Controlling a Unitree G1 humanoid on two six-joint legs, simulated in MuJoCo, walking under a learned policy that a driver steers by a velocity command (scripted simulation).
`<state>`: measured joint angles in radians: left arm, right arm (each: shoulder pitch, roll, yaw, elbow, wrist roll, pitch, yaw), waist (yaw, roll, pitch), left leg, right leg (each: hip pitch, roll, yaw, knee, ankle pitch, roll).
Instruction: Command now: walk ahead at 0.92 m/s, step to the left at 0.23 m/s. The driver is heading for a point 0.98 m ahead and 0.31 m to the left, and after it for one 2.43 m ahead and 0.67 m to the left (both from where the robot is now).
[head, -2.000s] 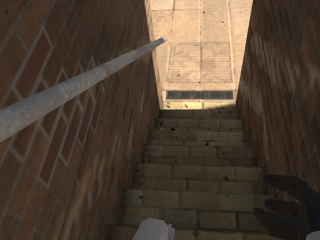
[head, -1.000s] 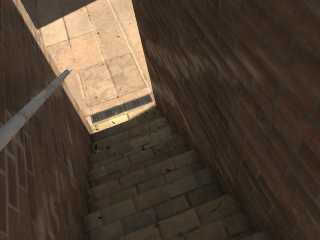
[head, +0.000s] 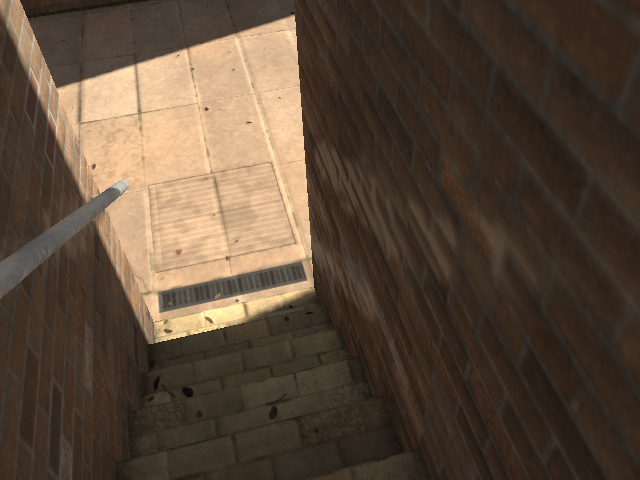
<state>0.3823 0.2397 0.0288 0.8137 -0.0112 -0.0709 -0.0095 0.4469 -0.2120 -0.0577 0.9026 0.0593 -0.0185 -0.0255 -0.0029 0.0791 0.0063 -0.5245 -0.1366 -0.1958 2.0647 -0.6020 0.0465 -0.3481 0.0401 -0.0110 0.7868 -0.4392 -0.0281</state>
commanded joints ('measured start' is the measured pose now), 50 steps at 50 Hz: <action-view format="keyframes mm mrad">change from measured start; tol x64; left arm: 1 -32 118 12 -9 -12 -53 80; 29 665 149 42 187 -2 6 -6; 50 -27 137 42 -70 2 -6 28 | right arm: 1 -100 -63 -12 -211 -20 50 -18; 30 -350 -65 -30 -198 -16 -25 -24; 44 479 -114 -42 -10 -84 20 60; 50 -249 -161 -56 -182 -103 -32 -43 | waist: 1 -71 108 256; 50 140 -148 -14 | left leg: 1 -438 113 -181 -367 512 -10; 8 425 162 145 -1313 1452 -39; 11 -78 162 141 -1214 1252 -47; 17 992 312 -237 -1426 912 152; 26 -332 54 180 -1091 160 24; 30 -420 -121 -18 55 -22 -8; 38 328 174 183 -1334 1201 -2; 43 873 191 224 -1574 846 196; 50 -252 284 -239 -1362 277 145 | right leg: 1 -124 -434 697 -348 -148 -237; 14 -347 -130 114 1006 733 49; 15 -663 70 70 1562 -203 83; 18 -1044 -96 161 1171 -36 -34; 24 150 -149 -10 93 1163 68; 29 653 -146 19 -259 839 -52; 32 440 -333 823 -187 263 -214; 39 -807 -54 262 109 -176 -96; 44 -830 186 71 1635 -278 8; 50 -102 -91 -3 493 463 52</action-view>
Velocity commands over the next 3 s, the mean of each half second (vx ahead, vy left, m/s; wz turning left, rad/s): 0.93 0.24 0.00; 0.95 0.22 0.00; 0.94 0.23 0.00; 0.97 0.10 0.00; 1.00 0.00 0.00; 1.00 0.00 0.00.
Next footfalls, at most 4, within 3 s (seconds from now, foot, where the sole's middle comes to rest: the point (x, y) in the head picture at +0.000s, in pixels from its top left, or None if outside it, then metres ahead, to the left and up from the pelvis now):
0.30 left None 0.34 0.20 -0.93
0.58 right None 0.64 0.09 -1.12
0.86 left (230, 438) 0.87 0.36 -1.31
1.12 right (273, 391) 1.13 0.26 -1.50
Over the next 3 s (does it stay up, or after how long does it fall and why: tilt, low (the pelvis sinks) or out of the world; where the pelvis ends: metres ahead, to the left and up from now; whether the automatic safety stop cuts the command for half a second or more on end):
stays up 2.89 0.75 -1.53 its command is cut before an obstacle from the start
